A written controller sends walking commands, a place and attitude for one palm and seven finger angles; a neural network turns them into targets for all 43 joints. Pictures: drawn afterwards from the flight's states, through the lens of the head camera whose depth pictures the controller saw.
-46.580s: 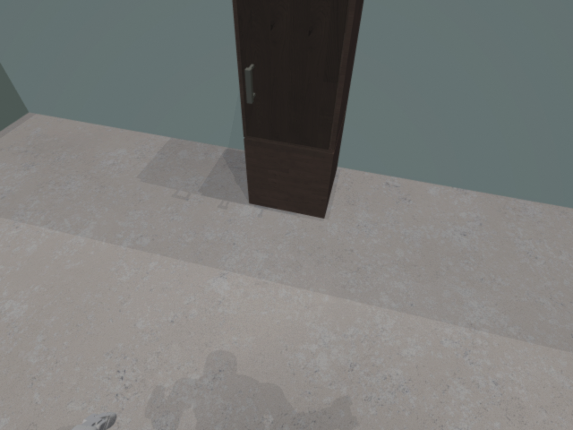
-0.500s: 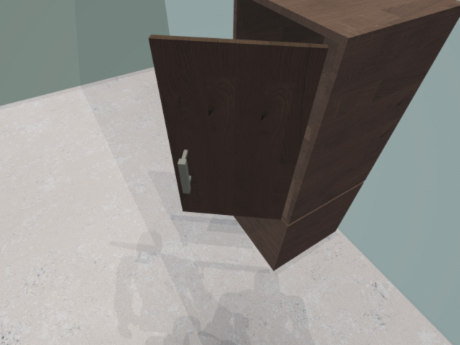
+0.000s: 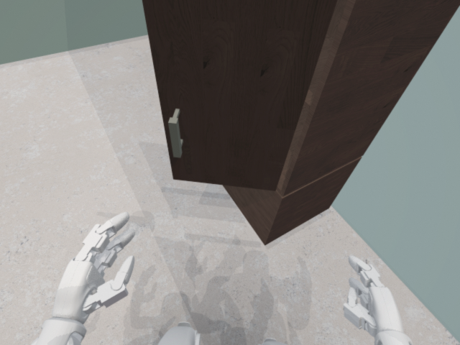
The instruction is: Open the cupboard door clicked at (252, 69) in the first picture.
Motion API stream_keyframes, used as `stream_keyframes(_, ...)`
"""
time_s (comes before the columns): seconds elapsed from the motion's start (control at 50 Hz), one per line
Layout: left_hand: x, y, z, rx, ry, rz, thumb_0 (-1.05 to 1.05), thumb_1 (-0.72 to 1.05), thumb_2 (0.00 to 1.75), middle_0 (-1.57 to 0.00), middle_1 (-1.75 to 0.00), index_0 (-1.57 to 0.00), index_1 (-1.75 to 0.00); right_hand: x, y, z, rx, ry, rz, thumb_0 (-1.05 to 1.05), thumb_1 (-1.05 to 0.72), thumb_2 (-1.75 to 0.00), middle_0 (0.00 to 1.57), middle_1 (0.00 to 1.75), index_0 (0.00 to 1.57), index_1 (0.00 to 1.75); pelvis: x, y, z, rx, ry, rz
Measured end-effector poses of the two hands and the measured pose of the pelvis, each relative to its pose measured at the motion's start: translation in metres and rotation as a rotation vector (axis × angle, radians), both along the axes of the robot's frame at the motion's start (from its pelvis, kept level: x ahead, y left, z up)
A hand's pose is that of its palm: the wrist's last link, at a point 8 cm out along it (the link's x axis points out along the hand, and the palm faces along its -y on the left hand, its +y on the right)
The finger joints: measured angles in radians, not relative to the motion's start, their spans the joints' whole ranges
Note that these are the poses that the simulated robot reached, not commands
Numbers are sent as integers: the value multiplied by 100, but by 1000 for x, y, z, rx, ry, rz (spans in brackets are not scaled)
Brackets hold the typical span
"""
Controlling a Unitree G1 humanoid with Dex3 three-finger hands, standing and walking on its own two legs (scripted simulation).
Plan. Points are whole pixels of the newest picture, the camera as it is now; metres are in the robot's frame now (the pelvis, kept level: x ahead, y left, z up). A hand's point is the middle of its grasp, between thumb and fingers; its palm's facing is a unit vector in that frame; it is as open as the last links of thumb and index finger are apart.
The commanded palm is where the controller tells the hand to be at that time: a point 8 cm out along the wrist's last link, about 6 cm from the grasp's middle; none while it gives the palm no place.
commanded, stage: raise the hand with hooked fingers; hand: left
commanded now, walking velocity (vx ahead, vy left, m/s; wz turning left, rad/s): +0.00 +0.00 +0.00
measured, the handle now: (177, 133) +0.61 +0.17 -0.04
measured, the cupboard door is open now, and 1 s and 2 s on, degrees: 53 53 53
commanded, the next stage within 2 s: move the hooked fingers beside the handle in 1.76 s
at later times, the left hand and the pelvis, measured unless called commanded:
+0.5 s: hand (98, 274) +0.23 +0.23 +0.00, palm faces +0.00 -1.00 -0.04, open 11.1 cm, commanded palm +0.20 +0.28 -0.01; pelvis -0.02 -0.01 -0.04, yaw -1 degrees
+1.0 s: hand (68, 265) +0.24 +0.29 -0.01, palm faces -0.03 -1.00 -0.06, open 13.7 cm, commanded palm +0.23 +0.33 -0.01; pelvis -0.01 +0.03 -0.04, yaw +0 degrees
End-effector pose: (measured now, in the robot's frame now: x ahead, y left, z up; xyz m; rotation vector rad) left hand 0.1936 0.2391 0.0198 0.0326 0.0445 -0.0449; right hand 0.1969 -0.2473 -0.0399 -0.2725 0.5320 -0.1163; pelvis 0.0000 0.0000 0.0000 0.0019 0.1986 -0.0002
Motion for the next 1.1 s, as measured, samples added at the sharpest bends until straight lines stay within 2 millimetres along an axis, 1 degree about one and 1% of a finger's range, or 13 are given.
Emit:
stream_keyframes(0.08, -41, 10, -47, -17, 85, 24, 0, 61, 77, -23, -48, -22, -49, 13, -12, -15, -52, -46, 41, 1, -91, -90, 20, 30, 21, 30, -12, -10, -32, -13, 43, 8)
stream_keyframes(0.12, -56, 20, -52, -12, 73, 86, 1, 56, 76, -23, -51, -23, -52, 15, -13, -27, -63, -48, 48, 1, -91, -90, 20, 30, 20, 30, -16, -14, -44, -27, 48, 16)
stream_keyframes(0.16, -62, 27, -43, 17, 6, 128, 1, 51, 74, -24, -54, -23, -55, 13, -10, -40, -64, -36, 53, 1, -91, -90, 20, 30, 20, 30, -19, -17, -52, -40, 50, 24)
stream_keyframes(0.2, -59, 30, -27, 51, -85, 129, 1, 46, 72, -24, -57, -23, -58, 7, -5, -54, -53, -13, 57, 1, -91, -90, 20, 30, 20, 30, -22, -19, -58, -52, 49, 31)
stream_keyframes(0.26, -40, 25, -11, 75, -156, 51, 1, 39, 69, -24, -62, -23, -62, -8, 4, -73, -14, 33, 50, 1, -91, -90, 20, 30, 20, 30, -26, -20, -61, -63, 50, 36)
stream_keyframes(0.38, 8, 18, -27, 23, 65, -108, 1, 25, 63, -25, -71, -24, -71, -54, 11, -90, 61, 146, -42, 1, -91, -90, 21, 30, 21, 30, -26, -16, -53, -53, 65, 17)
stream_keyframes(0.44, 15, 30, -27, -2, 115, -48, 0, 19, 60, -26, -75, -25, -75, -74, 6, -88, 60, 194, -97, 1, -91, -90, 21, 30, 21, 30, -21, -12, -46, -44, 76, 1)
stream_keyframes(0.54, 12, 58, -13, 35, 10, 86, 0, 7, 55, -27, -83, -26, -83, -91, -6, -86, 13, 259, -136, 1, -91, -90, 21, 30, 21, 30, -14, -2, -42, -44, 93, -7)
stream_keyframes(0.62, 12, 66, -23, 46, -3, 53, 0, -2, 51, -27, -89, -26, -89, -87, -10, -86, -32, 272, -125, 1, -91, -90, 21, 30, 21, 30, -13, 7, -47, -54, 110, 0)
stream_keyframes(0.72, 20, 64, -43, 15, 48, -49, 0, -14, 46, -28, -96, -27, -96, -67, -3, -78, -68, 220, -101, 1, -91, -90, 20, 30, 21, 30, -14, 18, -51, -66, 121, 0)
stream_keyframes(0.9, 29, 96, -15, 40, -57, 32, -1, -35, 37, -30, -110, -29, -110, -30, 35, -60, -37, 128, -4, 1, -91, -90, 20, 30, 21, 30, -12, 29, -46, -81, 117, 9)
stream_keyframes(1.0, 29, 106, -25, 34, 29, 15, -1, -43, 33, -30, -115, -29, -115, -23, 48, -59, -19, 118, 35, 1, -91, -90, 21, 30, 21, 30, -13, 32, -45, -85, 116, 16)
stream_keyframes(1.1, 34, 107, -28, 31, 24, -3, -1, -48, 31, -30, -118, -30, -118, -30, 47, -63, -33, 142, 38, 1, -90, -90, 21, 30, 21, 30, -15, 31, -46, -85, 117, 15)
